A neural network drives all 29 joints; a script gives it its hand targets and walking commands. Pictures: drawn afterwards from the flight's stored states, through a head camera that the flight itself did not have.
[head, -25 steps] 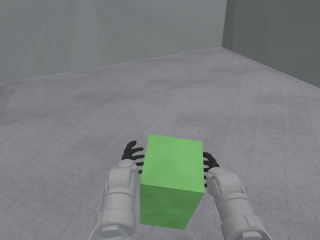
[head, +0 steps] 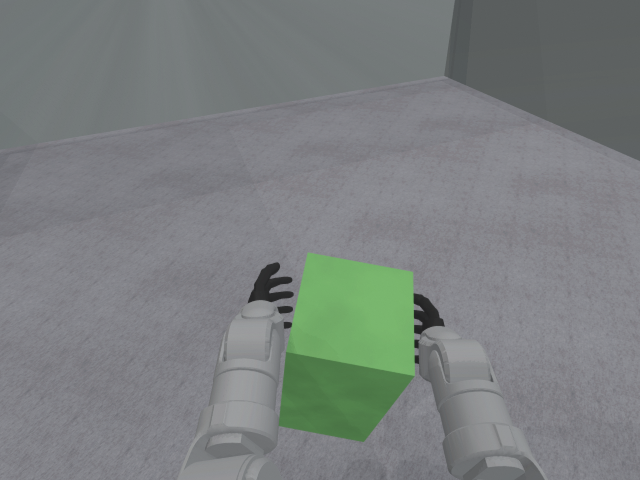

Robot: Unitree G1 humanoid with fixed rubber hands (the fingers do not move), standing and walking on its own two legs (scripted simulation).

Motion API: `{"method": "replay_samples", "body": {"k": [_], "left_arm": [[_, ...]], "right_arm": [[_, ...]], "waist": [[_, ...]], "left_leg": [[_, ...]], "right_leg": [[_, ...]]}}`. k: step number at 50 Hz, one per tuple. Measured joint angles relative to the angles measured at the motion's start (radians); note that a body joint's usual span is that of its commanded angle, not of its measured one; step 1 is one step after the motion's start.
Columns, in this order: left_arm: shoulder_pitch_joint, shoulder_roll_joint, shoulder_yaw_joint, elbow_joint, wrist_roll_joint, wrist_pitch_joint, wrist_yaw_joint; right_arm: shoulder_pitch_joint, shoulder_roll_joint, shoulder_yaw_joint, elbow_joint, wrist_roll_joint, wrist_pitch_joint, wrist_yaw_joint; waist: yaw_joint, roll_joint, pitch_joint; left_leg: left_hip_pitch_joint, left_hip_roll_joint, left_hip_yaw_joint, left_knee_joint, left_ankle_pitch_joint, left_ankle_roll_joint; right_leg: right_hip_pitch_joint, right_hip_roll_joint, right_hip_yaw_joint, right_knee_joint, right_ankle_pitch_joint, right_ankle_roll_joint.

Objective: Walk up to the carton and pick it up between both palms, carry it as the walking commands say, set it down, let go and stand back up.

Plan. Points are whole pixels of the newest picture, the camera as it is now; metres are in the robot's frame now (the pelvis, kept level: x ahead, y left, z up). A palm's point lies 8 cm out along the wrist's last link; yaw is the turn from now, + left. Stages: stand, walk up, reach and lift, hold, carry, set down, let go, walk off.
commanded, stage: hold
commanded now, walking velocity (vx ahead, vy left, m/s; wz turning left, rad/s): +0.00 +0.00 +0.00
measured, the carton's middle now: (338, 357) +0.32 +0.02 -0.01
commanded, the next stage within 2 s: carry in 0.62 s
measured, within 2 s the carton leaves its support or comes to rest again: neither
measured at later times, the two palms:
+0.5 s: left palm (250, 330) +0.29 +0.13 +0.09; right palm (431, 347) +0.28 -0.10 +0.06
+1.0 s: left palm (293, 311) +0.33 +0.07 +0.08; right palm (468, 334) +0.30 -0.16 +0.06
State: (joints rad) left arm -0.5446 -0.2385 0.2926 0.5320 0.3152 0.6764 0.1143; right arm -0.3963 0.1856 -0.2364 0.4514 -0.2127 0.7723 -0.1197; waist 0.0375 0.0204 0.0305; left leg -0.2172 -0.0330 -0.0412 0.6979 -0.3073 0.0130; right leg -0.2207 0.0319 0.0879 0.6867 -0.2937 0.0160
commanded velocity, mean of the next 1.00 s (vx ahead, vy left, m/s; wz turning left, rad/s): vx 0.00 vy -0.08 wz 0.00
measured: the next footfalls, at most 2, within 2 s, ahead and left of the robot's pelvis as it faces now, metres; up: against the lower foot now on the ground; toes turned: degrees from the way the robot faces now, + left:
left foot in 1.68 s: +0.01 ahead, +0.07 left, +0.00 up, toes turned +7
right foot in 1.96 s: +0.04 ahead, -0.22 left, +0.00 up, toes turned -3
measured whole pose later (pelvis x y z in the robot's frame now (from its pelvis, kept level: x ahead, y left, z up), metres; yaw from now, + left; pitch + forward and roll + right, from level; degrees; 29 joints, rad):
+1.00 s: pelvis -0.02 -0.04 +0.01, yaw -1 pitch +0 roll +0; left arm -0.48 -0.23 0.22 0.12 0.09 0.77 0.15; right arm -0.38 0.19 -0.14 0.01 -0.11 0.93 -0.23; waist 0.03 0.05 0.10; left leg -0.41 0.04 -0.05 0.62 -0.20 -0.03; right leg -0.34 0.07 0.04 0.65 -0.30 -0.03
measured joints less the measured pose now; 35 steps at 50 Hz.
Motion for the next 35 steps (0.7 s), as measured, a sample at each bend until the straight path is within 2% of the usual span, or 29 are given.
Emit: {"method": "replay_samples", "body": {"k": [4,10,17,28,35], "left_arm": [[0.028,0.000,0.000,-0.009,-0.024,-0.009,-0.002],[0.099,0.024,-0.022,-0.071,-0.091,-0.001,-0.010],[0.120,0.033,-0.036,-0.098,-0.099,0.019,-0.011],[0.090,0.021,-0.036,-0.087,-0.027,0.058,-0.013],[0.041,0.004,-0.025,-0.040,0.007,0.028,-0.009]], "right_arm": [[0.011,0.000,0.016,-0.023,0.000,0.023,-0.013],[0.029,-0.002,0.095,-0.057,0.000,0.061,-0.040],[0.031,-0.002,0.114,-0.057,0.000,0.073,-0.040],[0.031,-0.003,0.088,0.000,-0.006,0.044,0.001],[0.023,-0.003,0.038,0.001,-0.007,0.014,0.012]], "waist": [[0.000,-0.002,0.000],[0.000,-0.008,-0.010],[0.000,-0.008,-0.034],[0.000,-0.008,-0.026],[-0.004,-0.008,-0.018]], "left_leg": [[0.000,0.000,0.000,-0.010,-0.003,0.000],[0.007,0.000,0.000,-0.035,0.004,-0.003],[0.024,0.000,0.000,-0.047,0.014,-0.006],[0.033,0.000,0.000,-0.047,0.031,-0.007],[0.008,0.001,0.000,-0.048,0.029,-0.007]], "right_leg": [[0.000,-0.001,0.000,-0.009,-0.003,0.000],[0.003,-0.002,0.001,-0.027,0.000,0.000],[0.020,-0.003,0.001,-0.039,0.010,0.000],[0.029,-0.003,0.001,-0.039,0.031,0.000],[0.005,-0.002,0.001,-0.039,0.028,0.000]]}}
